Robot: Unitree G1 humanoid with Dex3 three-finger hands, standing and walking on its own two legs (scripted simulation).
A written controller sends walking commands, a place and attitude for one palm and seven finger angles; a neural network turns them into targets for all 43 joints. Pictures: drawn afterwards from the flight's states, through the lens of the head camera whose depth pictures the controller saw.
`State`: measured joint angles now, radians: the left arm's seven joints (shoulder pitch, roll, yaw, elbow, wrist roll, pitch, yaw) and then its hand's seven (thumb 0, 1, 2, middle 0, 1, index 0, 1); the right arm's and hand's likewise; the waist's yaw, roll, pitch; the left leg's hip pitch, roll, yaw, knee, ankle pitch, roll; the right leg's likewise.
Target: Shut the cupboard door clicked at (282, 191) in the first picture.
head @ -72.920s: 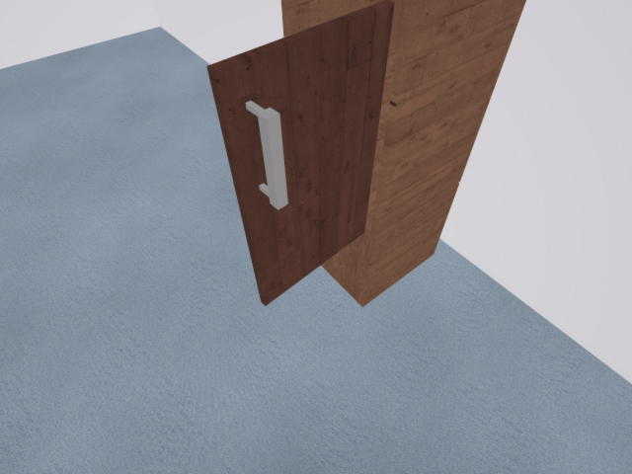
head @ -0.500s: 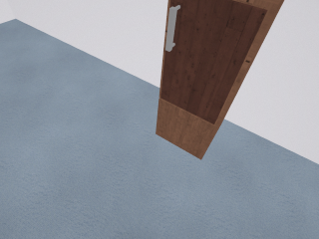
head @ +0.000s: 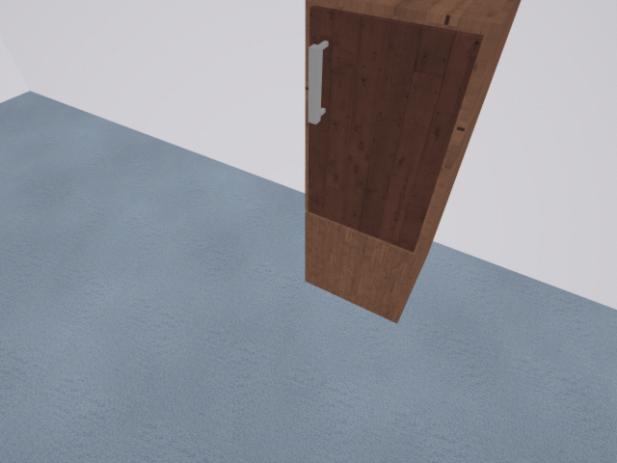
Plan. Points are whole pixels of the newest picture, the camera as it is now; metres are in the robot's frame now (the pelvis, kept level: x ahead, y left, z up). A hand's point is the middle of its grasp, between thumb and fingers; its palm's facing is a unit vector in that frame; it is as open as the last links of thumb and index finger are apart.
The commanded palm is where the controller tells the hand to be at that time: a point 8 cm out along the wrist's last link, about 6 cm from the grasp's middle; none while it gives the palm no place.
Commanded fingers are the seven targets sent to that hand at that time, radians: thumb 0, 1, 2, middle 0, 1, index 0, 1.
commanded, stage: let the arm hang, fingers relaxed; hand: left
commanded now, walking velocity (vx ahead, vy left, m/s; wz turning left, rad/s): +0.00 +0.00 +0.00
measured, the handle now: (319, 83) +0.89 +0.03 +0.09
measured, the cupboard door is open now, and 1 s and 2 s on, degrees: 0 0 0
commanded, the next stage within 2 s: look to check the result in 0.22 s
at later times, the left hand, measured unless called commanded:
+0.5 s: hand out of the picture -0.05 +0.17 -0.18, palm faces +0.04 -0.98 -0.19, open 7.4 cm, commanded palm none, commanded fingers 0.00 0.90 0.90 -0.20 -0.30 -0.20 -0.30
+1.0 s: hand out of the picture -0.01 +0.15 -0.18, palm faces +0.05 -0.98 -0.18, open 7.4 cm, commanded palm none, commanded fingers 0.00 0.90 0.90 -0.20 -0.30 -0.20 -0.30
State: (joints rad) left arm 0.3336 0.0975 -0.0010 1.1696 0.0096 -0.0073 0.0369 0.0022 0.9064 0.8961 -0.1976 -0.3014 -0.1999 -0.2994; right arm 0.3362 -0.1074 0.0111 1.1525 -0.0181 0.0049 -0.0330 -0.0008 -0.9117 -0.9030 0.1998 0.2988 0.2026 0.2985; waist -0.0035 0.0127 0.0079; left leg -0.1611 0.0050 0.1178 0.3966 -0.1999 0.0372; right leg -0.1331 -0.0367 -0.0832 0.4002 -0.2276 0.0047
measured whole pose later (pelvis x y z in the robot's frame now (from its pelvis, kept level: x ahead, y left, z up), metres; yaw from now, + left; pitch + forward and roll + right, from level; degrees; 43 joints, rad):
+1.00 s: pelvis +0.00 -0.01 +0.00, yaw +1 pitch -2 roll +0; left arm 0.30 0.12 0.01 1.15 0.01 -0.01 0.04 0.00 0.91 0.90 -0.20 -0.30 -0.20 -0.30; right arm 0.31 -0.13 0.00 1.13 -0.02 0.01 -0.03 0.00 -0.91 -0.90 0.20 0.30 0.20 0.30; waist -0.01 0.01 0.03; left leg -0.18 0.01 0.10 0.41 -0.20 0.03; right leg -0.15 -0.03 -0.10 0.41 -0.23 0.00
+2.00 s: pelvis -0.03 -0.04 -0.02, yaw +38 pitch +0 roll +1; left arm 0.27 0.25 0.07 0.91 0.02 0.05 0.02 0.01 0.90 0.90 -0.20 -0.30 -0.20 -0.30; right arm 0.11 -0.24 -0.05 0.88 -0.03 0.04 0.02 0.00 -0.91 -0.90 0.20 0.30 0.20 0.30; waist 0.02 -0.05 0.14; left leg -0.33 0.00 0.04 0.66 -0.31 0.01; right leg -0.34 -0.14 -0.10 0.91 -0.55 0.06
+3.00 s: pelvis +0.08 +0.17 +0.00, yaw +70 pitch +0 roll -1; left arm 0.19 0.23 0.07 0.92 0.03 0.00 0.00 0.01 0.91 0.90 -0.19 -0.30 -0.20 -0.30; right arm 0.21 -0.17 -0.03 0.96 -0.03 -0.03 -0.02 0.00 -0.92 -0.90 0.20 0.30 0.21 0.30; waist 0.01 -0.02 0.08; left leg -0.23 -0.04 0.07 0.44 -0.21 0.08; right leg -0.56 -0.11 -0.02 0.94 -0.24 0.06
